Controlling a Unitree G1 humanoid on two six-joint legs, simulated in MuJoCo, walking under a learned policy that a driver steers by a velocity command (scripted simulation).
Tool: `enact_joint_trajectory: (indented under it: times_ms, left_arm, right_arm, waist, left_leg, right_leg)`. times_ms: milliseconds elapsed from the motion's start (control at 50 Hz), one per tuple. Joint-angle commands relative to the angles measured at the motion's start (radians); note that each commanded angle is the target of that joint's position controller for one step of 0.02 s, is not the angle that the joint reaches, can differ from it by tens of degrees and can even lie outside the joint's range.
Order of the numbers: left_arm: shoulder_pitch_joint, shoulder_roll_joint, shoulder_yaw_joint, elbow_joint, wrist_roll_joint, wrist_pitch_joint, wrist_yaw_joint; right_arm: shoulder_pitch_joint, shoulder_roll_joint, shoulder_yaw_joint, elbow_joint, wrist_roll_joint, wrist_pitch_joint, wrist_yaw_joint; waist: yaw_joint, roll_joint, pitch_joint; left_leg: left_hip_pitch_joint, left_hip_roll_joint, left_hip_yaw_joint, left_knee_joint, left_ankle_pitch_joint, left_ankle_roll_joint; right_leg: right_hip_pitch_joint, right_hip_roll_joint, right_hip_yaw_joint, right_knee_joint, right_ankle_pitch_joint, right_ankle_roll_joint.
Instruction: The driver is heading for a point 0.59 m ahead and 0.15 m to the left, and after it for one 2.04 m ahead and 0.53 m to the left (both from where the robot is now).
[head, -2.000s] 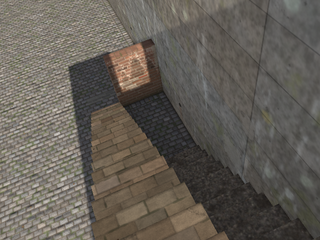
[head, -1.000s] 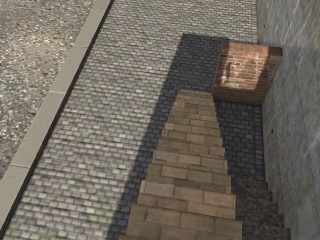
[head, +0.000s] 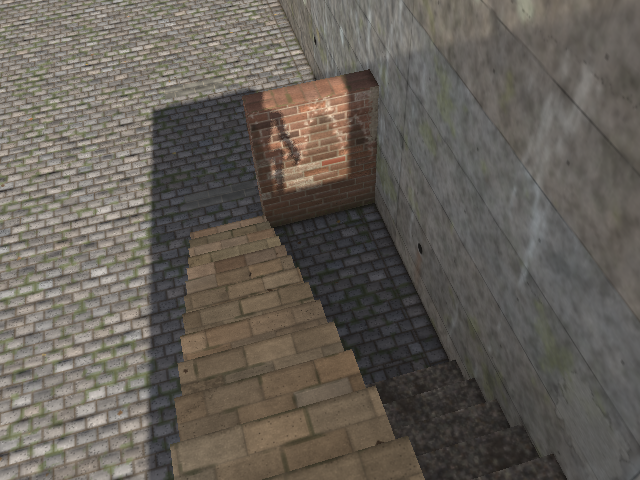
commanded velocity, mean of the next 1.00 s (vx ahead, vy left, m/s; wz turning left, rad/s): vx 0.50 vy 0.00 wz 0.30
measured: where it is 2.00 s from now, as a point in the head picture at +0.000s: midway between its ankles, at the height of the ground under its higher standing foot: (267, 390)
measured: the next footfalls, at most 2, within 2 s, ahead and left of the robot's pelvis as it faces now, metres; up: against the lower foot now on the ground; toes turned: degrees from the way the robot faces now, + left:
left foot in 0.28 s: +0.24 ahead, +0.17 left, -0.19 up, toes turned +4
right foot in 0.82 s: +0.58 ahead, -0.02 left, -0.38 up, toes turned +25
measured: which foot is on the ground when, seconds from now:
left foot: up 0.00-0.26, down 0.28-0.82, up 0.84-1.00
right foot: down 0.00-0.30, up 0.32-0.80, down 0.82-1.00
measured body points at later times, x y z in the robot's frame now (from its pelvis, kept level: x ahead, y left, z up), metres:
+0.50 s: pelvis +0.26 +0.10 -0.19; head +0.26 +0.10 +0.26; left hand +0.35 +0.37 -0.31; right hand +0.18 -0.12 -0.34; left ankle +0.20 +0.16 -0.90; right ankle +0.36 -0.02 -0.81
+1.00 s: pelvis +0.53 +0.10 -0.40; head +0.54 +0.11 +0.05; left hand +0.28 +0.22 -0.53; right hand +0.76 -0.11 -0.51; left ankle +0.53 +0.20 -0.98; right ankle +0.54 -0.04 -1.09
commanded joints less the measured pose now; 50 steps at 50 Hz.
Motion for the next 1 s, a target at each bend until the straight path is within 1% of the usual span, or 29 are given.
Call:
enact_joint_trajectory:
  times_ms: [20,60,80,120,180,220,260,280,320,340,380,400,420,440,500,540,580,600,660,720,760,820,840,860,880,920,940,960,1000]
  left_arm:
    - [0.016,0.167,0.015,-0.024,0.051,-0.033,-0.008]
    - [0.040,0.143,0.018,0.066,0.057,-0.057,0.003]
    - [0.031,0.062,-0.009,0.068,0.033,-0.075,0.010]
    - [-0.029,-0.003,-0.034,0.036,0.015,-0.079,0.035]
    - [0.010,0.043,-0.032,0.063,0.011,-0.039,0.065]
    - [0.049,0.012,-0.051,0.063,-0.018,-0.015,0.072]
    - [0.048,0.035,-0.073,0.055,-0.062,-0.014,0.065]
    - [0.075,-0.018,-0.095,0.032,-0.089,-0.033,0.089]
    - [0.212,0.006,-0.059,-0.005,-0.078,-0.046,0.096]
    - [0.142,0.072,-0.039,-0.038,-0.078,-0.043,0.073]
    - [-0.056,0.022,-0.053,-0.167,-0.062,-0.018,0.048]
    - [-0.088,0.020,-0.052,-0.158,-0.047,0.005,0.040]
    - [-0.065,0.060,-0.040,-0.146,-0.034,0.032,0.048]
    - [-0.050,0.066,-0.034,-0.120,-0.055,0.053,0.069]
    - [0.039,0.087,-0.017,-0.045,-0.015,0.042,0.106]
    - [-0.171,0.127,-0.004,-0.100,-0.031,0.014,0.099]
    - [-0.338,0.113,-0.008,-0.129,-0.034,-0.012,0.073]
    - [-0.310,0.065,-0.015,-0.107,-0.028,-0.020,0.055]
    - [-0.122,0.122,0.034,-0.015,-0.044,0.026,0.026]
    - [-0.172,0.104,0.036,-0.019,-0.014,0.017,0.018]
    - [-0.064,0.111,0.055,0.032,-0.030,0.005,0.004]
    - [0.433,0.128,0.085,0.213,-0.071,-0.045,-0.027]
    - [0.572,0.106,0.057,0.275,-0.049,-0.055,-0.038]
    - [0.438,0.070,-0.027,0.280,-0.067,-0.069,-0.087]
    - [0.404,0.036,-0.032,0.236,-0.072,-0.047,-0.101]
    - [0.305,0.124,-0.017,0.225,0.016,-0.029,-0.077]
    - [0.155,0.126,-0.035,0.192,0.067,-0.032,-0.051]
    - [-0.017,0.092,-0.055,0.139,0.096,-0.061,-0.014]
    - [0.144,0.179,-0.018,0.204,0.054,-0.056,-0.015]
  right_arm:
    - [0.112,-0.128,-0.056,-0.038,0.035,0.058,0.026]
    - [0.333,-0.032,-0.058,0.132,0.034,0.066,0.003]
    - [0.248,-0.133,-0.106,0.113,0.049,0.052,-0.006]
    - [0.045,-0.161,-0.128,0.060,0.040,0.041,-0.015]
    - [0.097,-0.040,-0.126,0.110,0.032,0.055,0.033]
    - [0.273,-0.056,-0.148,0.180,0.047,0.083,0.052]
    - [0.383,-0.065,-0.165,0.201,0.007,0.070,0.068]
    - [0.344,-0.045,-0.153,0.198,-0.006,0.040,0.069]
    - [0.517,-0.081,-0.085,0.287,-0.020,0.009,0.105]
    - [0.595,-0.092,-0.087,0.278,0.019,0.036,0.100]
    - [0.450,-0.194,-0.109,0.207,-0.033,0.067,0.067]
    - [0.273,-0.125,-0.072,0.146,-0.093,0.055,0.051]
    - [0.146,-0.055,-0.038,0.072,-0.115,0.029,0.047]
    - [0.134,-0.056,-0.037,0.074,-0.093,-0.002,0.039]
    - [0.191,-0.047,-0.047,0.085,-0.062,-0.002,0.028]
    - [0.237,0.058,-0.016,0.055,-0.044,-0.011,0.007]
    - [0.235,0.032,-0.024,0.047,-0.031,0.001,-0.049]
    - [0.208,0.013,-0.033,0.031,-0.031,0.010,-0.061]
    - [0.161,0.040,-0.019,0.034,-0.053,0.016,-0.077]
    - [0.192,0.026,-0.008,0.024,-0.037,0.028,-0.071]
    - [0.145,0.004,0.003,0.039,-0.032,0.029,-0.072]
    - [-0.004,0.016,0.039,0.013,0.020,0.037,-0.053]
    - [-0.119,0.059,0.046,-0.027,0.048,0.021,-0.078]
    - [0.080,-0.015,-0.016,-0.095,0.056,-0.003,-0.095]
    - [0.073,-0.076,-0.024,-0.077,0.049,-0.001,-0.080]
    - [0.014,-0.030,-0.021,-0.107,0.000,0.012,-0.052]
    - [-0.052,-0.077,-0.035,-0.108,0.027,0.030,-0.054]
    - [-0.073,-0.160,-0.064,-0.101,0.066,0.068,-0.048]
    - [0.111,-0.033,-0.049,0.012,0.017,0.072,-0.068]
  waist:
    - [-0.068,-0.035,0.113]
    - [-0.076,-0.106,0.026]
    - [-0.048,-0.099,0.049]
    - [-0.001,-0.022,0.050]
    - [0.011,-0.063,-0.039]
    - [-0.011,-0.098,-0.017]
    - [-0.064,-0.125,0.016]
    - [-0.013,-0.094,0.090]
    - [0.026,0.379,0.041]
    - [-0.065,0.281,-0.038]
    - [-0.048,0.036,-0.058]
    - [0.019,-0.126,0.001]
    - [0.079,-0.141,0.055]
    - [0.078,-0.114,0.100]
    - [0.045,0.024,-0.018]
    - [-0.034,-0.017,0.003]
    - [-0.059,-0.140,0.064]
    - [-0.061,-0.141,0.013]
    - [-0.036,0.033,-0.010]
    - [-0.072,-0.007,0.029]
    - [-0.011,0.022,0.021]
    - [0.221,0.010,-0.011]
    - [0.333,-0.224,0.095]
    - [0.057,-0.567,0.161]
    - [0.103,-0.471,0.040]
    - [0.067,-0.226,-0.065]
    - [0.023,-0.231,0.035]
    - [-0.052,-0.072,0.185]
    - [-0.019,-0.197,-0.003]
  left_leg:
    - [-0.248,0.082,-0.098,-0.528,0.285,-0.050]
    - [0.212,0.002,0.000,-0.543,0.619,-0.098]
    - [0.095,0.013,-0.106,-0.654,0.784,-0.065]
    - [0.060,-0.019,-0.125,-0.921,1.002,-0.016]
    - [0.367,-0.091,-0.035,-0.985,1.194,0.011]
    - [0.453,-0.113,0.016,-1.029,1.020,0.040]
    - [0.521,-0.071,0.061,-1.303,0.985,0.067]
    - [0.504,-0.036,0.032,-1.554,1.015,0.099]
    - [0.900,0.125,-0.178,-1.071,2.259,0.163]
    - [0.910,0.109,-0.199,-1.065,2.141,0.125]
    - [0.639,0.171,-0.551,-1.254,1.088,0.291]
    - [0.416,0.246,-0.654,-1.320,0.809,0.353]
    - [0.159,0.200,-0.615,-1.359,0.743,0.345]
    - [0.017,0.171,-0.558,-1.451,0.696,0.342]
    - [0.240,0.084,-0.470,-1.427,1.005,0.279]
    - [0.559,0.024,-0.455,-1.301,0.978,0.268]
    - [0.533,-0.008,-0.420,-1.195,0.740,0.229]
    - [0.424,-0.042,-0.385,-1.153,0.656,0.227]
    - [0.254,-0.077,-0.397,-0.988,0.635,0.225]
    - [0.343,-0.087,-0.473,-0.845,0.648,0.230]
    - [0.304,-0.117,-0.461,-0.703,0.690,0.213]
    - [-0.117,-0.287,-0.272,-0.176,0.805,0.125]
    - [-0.291,-0.446,-0.086,0.373,0.025,0.087]
    - [-0.588,-0.392,-0.009,0.487,-0.251,0.044]
    - [-0.691,-0.278,-0.056,0.288,-0.145,0.058]
    - [-0.499,-0.139,-0.016,0.203,0.034,0.068]
    - [-0.447,-0.050,-0.135,-0.096,0.169,0.064]
    - [-0.147,-0.057,-0.154,-0.523,0.371,0.030]
    - [0.203,-0.043,-0.088,-0.403,0.537,-0.024]
  right_leg:
    - [-0.202,-0.522,0.532,-0.188,0.441,-0.305]
    - [-0.412,-0.372,0.334,-0.135,0.580,-0.261]
    - [-0.355,-0.343,0.303,-0.047,0.382,-0.206]
    - [-0.295,-0.328,0.236,0.032,0.205,-0.137]
    - [-0.337,-0.292,0.111,0.215,0.004,-0.071]
    - [-0.323,-0.258,0.009,0.411,0.082,-0.030]
    - [-0.188,-0.245,-0.075,0.633,0.389,-0.027]
    - [-0.146,-0.226,-0.104,0.786,0.461,-0.037]
    - [-0.742,-0.057,-0.213,1.674,-0.704,0.038]
    - [-0.842,-0.115,-0.196,1.673,-0.672,0.026]
    - [-0.877,-0.204,-0.110,1.348,-0.331,-0.012]
    - [-0.776,-0.238,0.030,1.100,-0.185,-0.012]
    - [-0.582,-0.227,0.051,0.853,-0.093,0.014]
    - [-0.461,-0.185,0.033,0.648,-0.045,0.064]
    - [-0.279,-0.182,0.032,0.491,0.232,0.058]
    - [-0.540,-0.172,0.074,0.264,0.381,0.040]
    - [-0.536,-0.174,0.088,-0.060,0.586,0.049]
    - [-0.343,-0.156,0.068,-0.105,0.695,0.056]
    - [-0.146,-0.139,0.091,0.035,0.752,0.040]
    - [-0.295,-0.139,0.106,0.052,0.561,0.011]
    - [-0.201,-0.156,0.075,0.052,0.529,-0.016]
    - [0.516,-0.218,0.080,-0.188,0.759,-0.016]
    - [0.530,-0.323,0.128,-0.360,1.033,-0.066]
    - [0.572,-0.418,0.209,0.015,1.734,-0.066]
    - [0.621,-0.434,0.267,0.045,1.302,-0.076]
    - [0.249,-0.482,0.484,-0.099,0.669,-0.218]
    - [-0.001,-0.522,0.622,-0.201,0.382,-0.234]
    - [-0.438,-0.457,0.476,-0.273,0.140,-0.191]
    - [-0.373,-0.450,0.457,-0.290,0.484,-0.209]
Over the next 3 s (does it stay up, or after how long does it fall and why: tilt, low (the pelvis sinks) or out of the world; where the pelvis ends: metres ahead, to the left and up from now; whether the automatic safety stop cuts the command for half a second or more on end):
stays up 1.59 0.41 -1.19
